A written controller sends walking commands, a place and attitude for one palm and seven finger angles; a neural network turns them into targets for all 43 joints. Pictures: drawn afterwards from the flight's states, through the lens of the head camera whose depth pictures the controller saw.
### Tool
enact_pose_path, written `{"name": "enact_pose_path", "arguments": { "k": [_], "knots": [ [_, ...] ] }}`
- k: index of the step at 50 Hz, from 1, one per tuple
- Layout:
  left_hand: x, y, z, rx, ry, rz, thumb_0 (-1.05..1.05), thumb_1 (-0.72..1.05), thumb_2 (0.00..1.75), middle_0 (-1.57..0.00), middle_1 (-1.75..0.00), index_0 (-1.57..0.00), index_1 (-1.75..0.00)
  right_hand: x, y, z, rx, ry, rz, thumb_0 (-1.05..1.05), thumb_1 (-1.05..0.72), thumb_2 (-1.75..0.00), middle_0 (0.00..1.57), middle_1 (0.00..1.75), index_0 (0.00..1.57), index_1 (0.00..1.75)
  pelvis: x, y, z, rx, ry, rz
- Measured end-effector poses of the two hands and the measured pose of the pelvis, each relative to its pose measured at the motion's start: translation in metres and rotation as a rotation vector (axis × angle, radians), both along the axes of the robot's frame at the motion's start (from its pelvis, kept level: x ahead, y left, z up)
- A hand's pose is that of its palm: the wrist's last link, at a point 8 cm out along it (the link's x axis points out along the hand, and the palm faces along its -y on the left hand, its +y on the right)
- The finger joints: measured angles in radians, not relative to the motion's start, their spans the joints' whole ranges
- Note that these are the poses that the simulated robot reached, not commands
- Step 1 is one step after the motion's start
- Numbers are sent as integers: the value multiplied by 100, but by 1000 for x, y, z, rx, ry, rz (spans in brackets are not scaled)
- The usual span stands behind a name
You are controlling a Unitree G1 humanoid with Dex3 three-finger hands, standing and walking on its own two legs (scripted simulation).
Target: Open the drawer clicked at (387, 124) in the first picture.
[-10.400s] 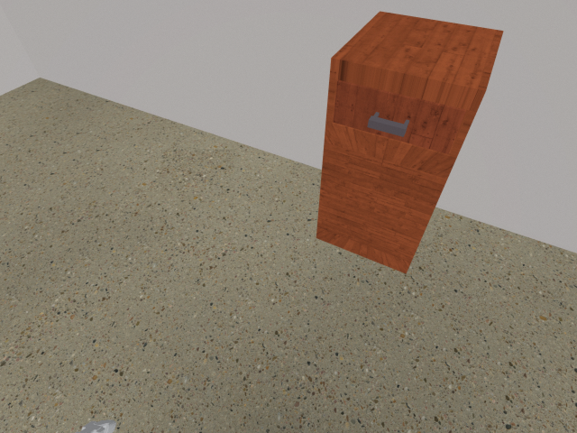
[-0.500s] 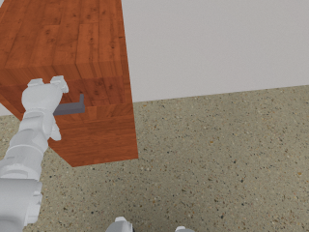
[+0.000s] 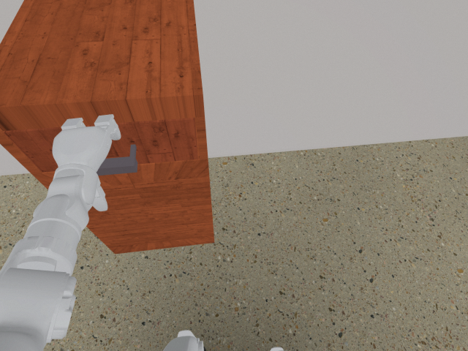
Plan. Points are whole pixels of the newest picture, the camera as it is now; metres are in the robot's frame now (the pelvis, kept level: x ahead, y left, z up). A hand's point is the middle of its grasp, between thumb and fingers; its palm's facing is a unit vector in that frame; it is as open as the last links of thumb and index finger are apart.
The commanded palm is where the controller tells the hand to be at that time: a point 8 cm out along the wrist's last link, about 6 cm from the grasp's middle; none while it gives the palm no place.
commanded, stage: lower the fingers behind the handle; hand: left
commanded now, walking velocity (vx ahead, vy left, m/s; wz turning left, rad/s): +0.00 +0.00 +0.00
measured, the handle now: (111, 158) +0.51 +0.26 -0.04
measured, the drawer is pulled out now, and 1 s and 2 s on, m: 0.00 0.00 0.00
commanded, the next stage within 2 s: close the thumb around the handle in 1.64 s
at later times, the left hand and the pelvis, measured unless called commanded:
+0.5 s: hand (105, 177) +0.44 +0.24 -0.01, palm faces -0.06 -0.03 -1.00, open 13.8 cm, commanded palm +0.43 +0.24 +0.04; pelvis +0.00 -0.01 -0.01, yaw +0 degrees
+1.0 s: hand (110, 183) +0.45 +0.25 -0.04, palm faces -0.07 -0.04 -1.00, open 13.8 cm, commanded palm +0.44 +0.24 +0.01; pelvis -0.01 -0.01 -0.03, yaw -1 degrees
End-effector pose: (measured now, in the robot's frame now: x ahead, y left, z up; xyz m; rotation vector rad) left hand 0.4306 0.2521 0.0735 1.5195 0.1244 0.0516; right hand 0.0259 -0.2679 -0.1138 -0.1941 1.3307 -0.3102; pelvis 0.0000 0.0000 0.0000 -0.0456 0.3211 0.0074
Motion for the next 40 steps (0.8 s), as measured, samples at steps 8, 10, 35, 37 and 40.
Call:
{"name": "enact_pose_path", "arguments": {
  "k": [8,10,35,37,40],
  "knots": [
    [1,-8,-6,7,18,1,0,-49,30,-32,-120,-32,-120,-3,-2,-1,8,4,-9,0,-91,-90,21,30,20,30,1,-4,0,6,-1,-3],
    [0,-9,-8,10,22,4,0,-49,30,-32,-120,-32,-120,-5,-4,-2,7,8,-12,0,-91,-90,21,30,20,30,1,-6,0,7,3,-5],
    [-2,-6,-42,25,35,22,0,-49,30,-32,-120,-32,-120,-8,-19,-18,-22,25,-5,0,-91,-90,21,30,20,30,-4,-15,-19,1,61,-1],
    [0,-7,-45,22,34,16,0,-49,30,-32,-120,-32,-120,-9,-18,-20,-24,28,-4,0,-91,-90,21,30,20,30,-4,-15,-21,0,69,-2],
    [2,-9,-49,14,25,10,0,-49,30,-32,-120,-33,-121,-12,-16,-23,-23,37,-4,0,-91,-90,21,30,20,30,-5,-13,-24,-2,77,-4]
  ]
}}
